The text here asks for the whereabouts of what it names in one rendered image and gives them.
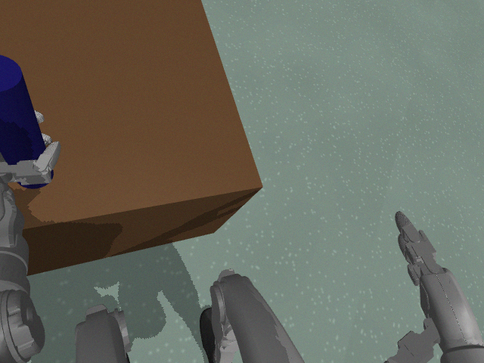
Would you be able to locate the right robot foot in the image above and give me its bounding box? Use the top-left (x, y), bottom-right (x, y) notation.
top-left (200, 308), bottom-right (216, 363)

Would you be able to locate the right robot arm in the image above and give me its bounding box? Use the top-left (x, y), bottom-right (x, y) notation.
top-left (440, 345), bottom-right (484, 363)

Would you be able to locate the left robot arm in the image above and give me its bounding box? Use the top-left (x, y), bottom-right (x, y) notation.
top-left (0, 183), bottom-right (45, 363)

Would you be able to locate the right robot hand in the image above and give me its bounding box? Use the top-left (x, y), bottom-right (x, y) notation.
top-left (384, 211), bottom-right (484, 363)

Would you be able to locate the left robot hand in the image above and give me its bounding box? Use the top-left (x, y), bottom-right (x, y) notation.
top-left (0, 110), bottom-right (61, 185)

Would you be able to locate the can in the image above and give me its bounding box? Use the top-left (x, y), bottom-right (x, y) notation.
top-left (0, 55), bottom-right (54, 189)

